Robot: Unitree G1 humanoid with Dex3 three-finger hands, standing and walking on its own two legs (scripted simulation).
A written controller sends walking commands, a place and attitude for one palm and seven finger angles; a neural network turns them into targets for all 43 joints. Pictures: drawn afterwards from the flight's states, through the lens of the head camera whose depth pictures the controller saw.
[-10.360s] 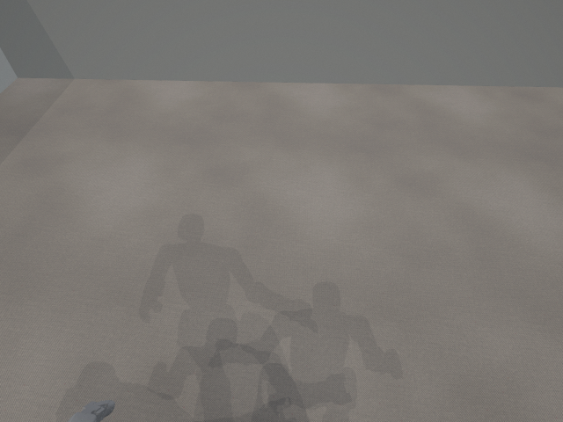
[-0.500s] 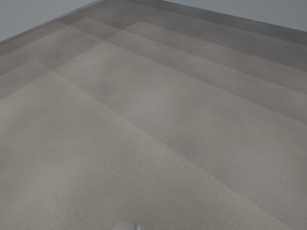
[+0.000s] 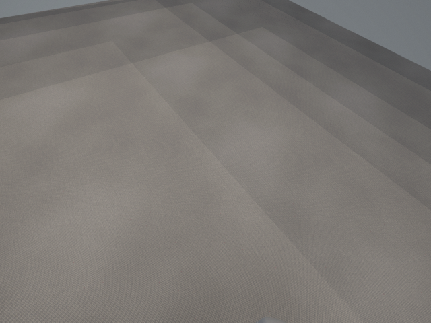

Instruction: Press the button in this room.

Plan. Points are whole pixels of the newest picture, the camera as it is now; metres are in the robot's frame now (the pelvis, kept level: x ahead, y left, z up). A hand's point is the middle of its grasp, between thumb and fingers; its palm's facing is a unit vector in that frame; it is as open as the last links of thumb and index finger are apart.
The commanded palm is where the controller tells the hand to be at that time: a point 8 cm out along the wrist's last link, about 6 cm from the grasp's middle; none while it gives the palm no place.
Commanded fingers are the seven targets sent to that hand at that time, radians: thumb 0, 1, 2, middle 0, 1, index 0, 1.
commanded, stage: turn or walk to find it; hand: left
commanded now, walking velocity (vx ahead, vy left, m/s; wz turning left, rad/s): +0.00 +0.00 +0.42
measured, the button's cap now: out of the picture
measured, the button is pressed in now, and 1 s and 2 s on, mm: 0 0 0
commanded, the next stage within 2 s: none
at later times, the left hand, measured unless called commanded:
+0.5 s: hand out of the picture +0.01 +0.13 -0.14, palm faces +0.23 -0.93 -0.27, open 7.4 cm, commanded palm none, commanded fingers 0.00 0.90 0.90 -0.20 -0.30 -0.20 -0.30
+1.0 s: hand out of the picture -0.14 +0.18 -0.18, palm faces +0.48 -0.85 -0.23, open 7.4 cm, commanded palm none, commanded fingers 0.00 0.90 0.90 -0.20 -0.30 -0.20 -0.30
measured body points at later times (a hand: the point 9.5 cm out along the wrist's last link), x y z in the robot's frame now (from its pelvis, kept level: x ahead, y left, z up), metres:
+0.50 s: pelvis -0.03 -0.07 +0.00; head -0.01 -0.11 +0.45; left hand +0.00 +0.18 -0.12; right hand +0.03 -0.32 -0.17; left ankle -0.09 +0.09 -0.64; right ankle -0.01 -0.15 -0.74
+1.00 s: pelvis -0.08 -0.03 +0.00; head -0.07 +0.00 +0.45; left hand -0.16 +0.23 -0.16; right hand +0.12 -0.20 -0.13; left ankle -0.12 +0.06 -0.74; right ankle -0.03 -0.16 -0.67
